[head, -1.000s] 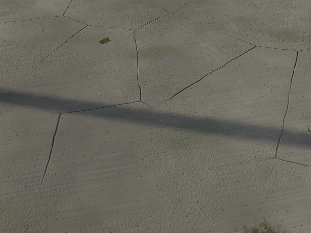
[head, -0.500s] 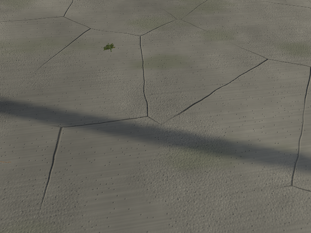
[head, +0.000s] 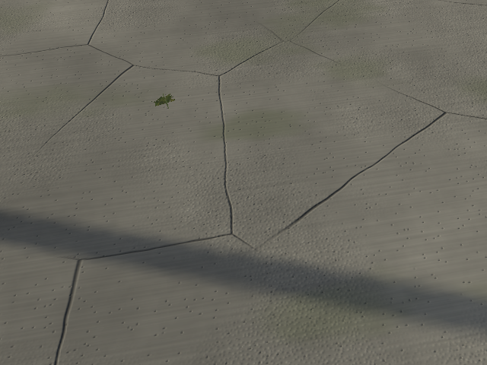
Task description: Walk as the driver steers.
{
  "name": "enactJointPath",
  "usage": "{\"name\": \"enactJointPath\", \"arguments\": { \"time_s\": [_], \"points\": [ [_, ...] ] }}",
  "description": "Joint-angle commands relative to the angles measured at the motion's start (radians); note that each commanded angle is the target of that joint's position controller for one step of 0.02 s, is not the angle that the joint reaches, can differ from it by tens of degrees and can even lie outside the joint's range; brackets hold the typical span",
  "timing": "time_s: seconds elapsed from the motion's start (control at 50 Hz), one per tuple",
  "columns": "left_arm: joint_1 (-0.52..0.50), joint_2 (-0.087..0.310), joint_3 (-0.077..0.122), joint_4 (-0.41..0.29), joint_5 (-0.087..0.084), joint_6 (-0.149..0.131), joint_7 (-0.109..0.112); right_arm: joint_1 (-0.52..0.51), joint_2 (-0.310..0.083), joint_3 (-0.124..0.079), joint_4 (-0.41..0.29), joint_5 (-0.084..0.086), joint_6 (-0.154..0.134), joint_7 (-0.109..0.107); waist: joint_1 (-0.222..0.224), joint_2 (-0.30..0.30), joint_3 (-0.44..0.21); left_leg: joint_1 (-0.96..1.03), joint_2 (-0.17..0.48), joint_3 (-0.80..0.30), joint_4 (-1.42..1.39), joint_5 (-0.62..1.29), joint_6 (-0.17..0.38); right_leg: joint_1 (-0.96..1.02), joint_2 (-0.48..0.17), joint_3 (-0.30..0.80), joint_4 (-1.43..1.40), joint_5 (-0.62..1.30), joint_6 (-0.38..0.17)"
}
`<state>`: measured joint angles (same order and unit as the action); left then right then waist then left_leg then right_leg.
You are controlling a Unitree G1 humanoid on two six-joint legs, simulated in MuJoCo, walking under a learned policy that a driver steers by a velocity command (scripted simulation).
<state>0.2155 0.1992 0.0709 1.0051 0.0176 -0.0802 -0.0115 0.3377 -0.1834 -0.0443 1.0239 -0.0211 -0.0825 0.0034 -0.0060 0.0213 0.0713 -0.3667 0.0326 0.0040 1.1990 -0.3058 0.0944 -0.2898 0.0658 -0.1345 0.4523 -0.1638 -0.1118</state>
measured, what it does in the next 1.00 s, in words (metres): walks ahead: left foot, then right foot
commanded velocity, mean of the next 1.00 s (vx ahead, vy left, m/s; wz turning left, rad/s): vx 0.50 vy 0.00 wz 0.00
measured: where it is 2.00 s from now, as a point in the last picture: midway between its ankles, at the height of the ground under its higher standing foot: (256, 253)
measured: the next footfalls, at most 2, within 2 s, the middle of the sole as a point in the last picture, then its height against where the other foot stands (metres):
left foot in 0.42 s outside the picture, level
right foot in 0.98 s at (278, 276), level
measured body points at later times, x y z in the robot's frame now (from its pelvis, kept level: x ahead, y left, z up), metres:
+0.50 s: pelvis +0.29 +0.05 -0.01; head +0.33 +0.05 +0.44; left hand +0.24 +0.28 -0.16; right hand +0.42 -0.20 -0.13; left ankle +0.37 +0.11 -0.73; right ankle +0.11 -0.06 -0.64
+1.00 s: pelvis +0.57 +0.02 -0.01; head +0.60 +0.01 +0.43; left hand +0.76 +0.23 -0.12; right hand +0.47 -0.21 -0.16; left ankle +0.38 +0.11 -0.72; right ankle +0.68 -0.06 -0.74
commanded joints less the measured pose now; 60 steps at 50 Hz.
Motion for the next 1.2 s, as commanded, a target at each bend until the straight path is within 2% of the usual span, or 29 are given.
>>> {"name": "enactJointPath", "arguments": {
  "time_s": [0.02, 0.08, 0.14, 0.2, 0.3, 0.36, 0.38, 0.4, 0.42, 0.44, 0.46, 0.48, 0.5, 0.54, 0.6, 0.66, 0.76, 0.88, 0.94, 0.96, 0.98, 1.0, 1.02, 1.04, 1.06, 1.08, 1.12, 1.16, 1.2],
  "points": [
    [0.109, 0.031, -0.006, 0.008, -0.004, -0.029, 0.009, 0.106, -0.014, -0.008, -0.023, -0.020, 0.022, 0.013, -0.030, -0.049, -0.025, -0.116, 0.068, -0.028, -0.031, 0.049, -0.015, 0.080, -0.281, 0.314, -0.311, 0.080, -0.104],
    [0.166, 0.077, -0.003, 0.022, -0.006, -0.038, 0.010, -0.007, -0.033, -0.012, -0.068, -0.019, 0.041, 0.022, -0.029, -0.059, 0.009, -0.216, 0.089, 0.002, -0.126, 0.132, -0.040, 0.101, -0.261, 0.245, -0.344, 0.144, -0.105],
    [0.222, 0.071, -0.011, 0.028, -0.008, -0.035, 0.009, -0.156, -0.048, -0.011, -0.120, -0.011, 0.042, 0.026, 0.004, -0.067, 0.037, -0.298, 0.093, 0.030, -0.279, 0.239, -0.062, 0.156, -0.239, 0.206, -0.357, 0.217, -0.093],
    [0.277, 0.072, -0.016, 0.038, -0.009, -0.036, 0.011, -0.269, -0.033, -0.001, -0.156, -0.001, 0.037, 0.029, 0.036, -0.078, 0.040, -0.280, 0.065, 0.065, -0.449, 0.317, -0.067, 0.211, -0.227, 0.167, -0.345, 0.318, -0.075],
    [0.345, 0.084, -0.017, 0.066, 0.002, -0.033, 0.024, -0.382, -0.045, 0.001, -0.200, 0.000, 0.025, 0.027, 0.065, -0.091, 0.051, -0.282, 0.027, 0.086, -0.598, 0.290, -0.029, 0.381, -0.272, 0.156, -0.290, 0.450, -0.085],
    [0.304, 0.108, -0.011, 0.066, 0.009, -0.030, 0.033, -0.313, -0.068, -0.012, -0.190, -0.001, 0.012, 0.018, 0.011, -0.102, 0.014, -0.149, -0.026, 0.104, -0.657, 0.174, 0.020, 0.431, -0.291, 0.132, -0.163, 0.736, -0.066],
    [0.290, 0.119, -0.007, 0.065, 0.011, -0.027, 0.034, -0.214, -0.085, -0.023, -0.159, -0.002, 0.007, 0.011, -0.031, -0.105, -0.039, -0.035, -0.059, 0.113, -0.679, 0.146, 0.040, 0.432, -0.283, 0.122, -0.047, 0.845, -0.055],
    [0.268, 0.121, -0.007, 0.061, 0.007, -0.021, 0.033, -0.047, -0.104, -0.037, -0.101, -0.009, -0.002, 0.002, -0.102, -0.078, -0.125, 0.161, -0.077, 0.122, -0.745, 0.196, 0.062, 0.382, -0.249, 0.092, 0.140, 0.824, -0.035],
    [0.264, 0.095, -0.017, 0.037, -0.006, -0.022, 0.029, 0.125, -0.169, -0.058, -0.061, -0.034, -0.010, -0.008, -0.159, -0.021, -0.237, 0.428, 0.083, -0.046, -0.748, 0.143, 0.108, 0.181, -0.207, 0.069, 0.407, 0.534, -0.018],
    [0.390, -0.014, -0.036, 0.018, -0.051, -0.019, 0.015, 0.199, -0.276, -0.085, -0.053, -0.047, -0.008, -0.005, -0.110, 0.218, -0.370, 0.722, 0.396, -0.560, -0.836, 0.074, 0.264, -0.200, -0.012, 0.028, 0.822, -0.186, 0.030],
    [0.323, 0.084, -0.011, 0.024, -0.024, -0.017, 0.016, 0.112, -0.232, -0.078, -0.061, -0.006, 0.010, 0.005, -0.092, 0.086, -0.343, 0.651, 0.369, -0.663, -0.929, 0.005, 0.251, -0.302, -0.023, 0.178, 0.918, -0.303, 0.014],
    [0.225, 0.089, -0.007, -0.012, -0.016, -0.019, 0.014, -0.005, -0.180, -0.061, -0.079, 0.005, 0.009, 0.008, -0.053, 0.047, -0.179, 0.501, 0.337, -0.488, -0.947, 0.005, 0.212, -0.348, -0.079, 0.185, 0.895, -0.219, 0.009],
    [0.173, 0.077, -0.008, -0.023, -0.013, -0.024, 0.011, -0.054, -0.119, -0.044, -0.083, 0.002, 0.001, 0.012, -0.035, -0.006, -0.106, 0.381, 0.294, -0.385, -0.984, 0.099, 0.182, -0.324, -0.112, 0.185, 0.836, -0.155, 0.009],
    [0.182, 0.042, -0.008, -0.017, 0.013, -0.001, 0.003, -0.056, -0.053, -0.022, -0.054, 0.004, -0.012, 0.003, 0.023, 0.014, -0.051, 0.241, 0.208, -0.227, -1.023, 0.221, 0.116, -0.234, -0.153, 0.179, 0.731, -0.114, 0.022],
    [0.172, 0.017, -0.009, -0.022, 0.022, 0.028, -0.011, 0.019, -0.081, -0.021, -0.022, 0.010, -0.031, -0.004, 0.044, 0.024, -0.041, 0.215, 0.181, -0.150, -1.047, 0.342, 0.112, -0.230, -0.158, 0.149, 0.668, -0.085, 0.047],
    [0.037, 0.034, -0.009, -0.069, 0.021, 0.041, -0.018, 0.070, -0.105, -0.021, -0.013, 0.011, -0.032, -0.004, 0.026, 0.028, 0.001, 0.236, 0.166, -0.110, -1.087, 0.345, 0.110, -0.339, -0.182, 0.122, 0.571, 0.014, 0.074],
    [-0.159, 0.027, -0.021, -0.135, 0.006, 0.037, -0.022, 0.157, -0.098, -0.011, 0.003, 0.011, -0.029, -0.005, -0.022, 0.038, 0.029, 0.308, 0.139, -0.049, -1.088, 0.466, 0.088, -0.372, -0.164, 0.076, 0.321, 0.146, 0.092],
    [-0.280, 0.038, -0.025, -0.186, 0.003, 0.022, -0.019, 0.223, -0.110, -0.012, 0.034, -0.002, -0.025, -0.017, -0.047, 0.055, 0.047, 0.475, 0.186, -0.030, -1.023, 0.614, 0.100, -0.355, -0.122, 0.049, 0.148, 0.110, 0.044],
    [-0.171, 0.063, -0.011, -0.163, 0.004, 0.008, -0.008, 0.177, -0.135, -0.019, 0.034, -0.007, -0.021, -0.025, 0.017, 0.067, -0.008, 0.500, 0.194, -0.001, -0.865, 0.925, 0.074, -0.171, -0.058, 0.024, 0.087, 0.000, -0.008],
    [-0.036, 0.079, 0.001, -0.118, 0.007, 0.001, 0.000, 0.159, -0.143, -0.021, 0.033, -0.005, -0.016, -0.024, 0.075, 0.054, -0.075, 0.485, 0.172, 0.020, -0.712, 0.986, 0.059, -0.022, -0.024, 0.009, 0.034, 0.015, -0.029],
    [0.138, 0.115, 0.018, -0.062, 0.022, -0.010, 0.009, 0.146, -0.133, -0.017, 0.023, 0.002, -0.014, -0.022, 0.140, 0.026, -0.171, 0.356, 0.133, 0.046, -0.504, 0.848, 0.040, 0.223, -0.067, 0.057, 0.007, 0.050, -0.059],
    [0.286, 0.218, 0.044, -0.045, 0.051, -0.015, 0.020, 0.181, -0.062, 0.002, -0.015, 0.030, -0.014, -0.013, 0.159, -0.123, -0.311, 0.071, 0.042, 0.088, -0.157, 0.410, 0.009, 0.516, -0.349, 0.399, -0.020, -0.044, -0.132],
    [0.269, 0.250, 0.055, -0.045, 0.027, 0.001, 0.007, 0.261, -0.051, -0.005, -0.008, 0.049, -0.012, -0.009, 0.111, -0.258, -0.399, -0.166, -0.116, 0.025, 0.120, -0.216, -0.004, 0.618, -0.520, 0.806, -0.172, -0.082, -0.231],
    [0.142, 0.197, 0.043, -0.068, 0.001, 0.009, 0.002, 0.170, -0.113, -0.021, -0.017, 0.025, -0.002, -0.013, 0.070, -0.097, -0.249, -0.238, -0.031, -0.061, 0.154, -0.131, 0.010, 0.472, -0.471, 0.673, -0.194, -0.168, -0.186],
    [0.054, 0.123, 0.021, -0.084, -0.002, 0.002, -0.001, 0.093, -0.098, -0.019, -0.036, 0.018, -0.005, -0.008, 0.053, -0.049, -0.122, -0.238, 0.006, -0.061, 0.106, -0.048, 0.010, 0.313, -0.433, 0.534, -0.238, -0.158, -0.152],
    [0.020, 0.077, 0.008, -0.080, 0.003, -0.006, -0.001, 0.076, -0.071, -0.017, -0.035, 0.017, -0.001, -0.005, 0.023, -0.031, -0.051, -0.201, 0.040, -0.060, 0.038, 0.000, 0.010, 0.203, -0.384, 0.424, -0.280, -0.100, -0.101],
    [0.047, 0.035, -0.010, -0.047, -0.001, -0.023, 0.013, 0.106, -0.043, -0.019, -0.021, -0.011, 0.024, 0.001, -0.021, -0.065, -0.014, -0.106, 0.048, -0.053, -0.030, 0.015, -0.013, 0.097, -0.324, 0.266, -0.281, 0.230, -0.062],
    [0.106, 0.051, -0.013, -0.020, -0.003, -0.042, 0.015, 0.129, -0.027, -0.021, -0.013, -0.013, 0.043, 0.001, -0.044, -0.061, -0.037, -0.082, 0.021, -0.036, -0.055, 0.012, -0.030, 0.102, -0.312, 0.176, -0.235, 0.604, -0.070],
    [0.122, 0.077, -0.013, -0.012, -0.002, -0.046, 0.016, 0.097, -0.025, -0.022, -0.020, -0.012, 0.053, 0.000, -0.054, -0.081, -0.045, -0.110, 0.007, -0.015, -0.121, 0.061, -0.041, 0.119, -0.292, 0.109, -0.216, 0.743, -0.067]
  ]
}}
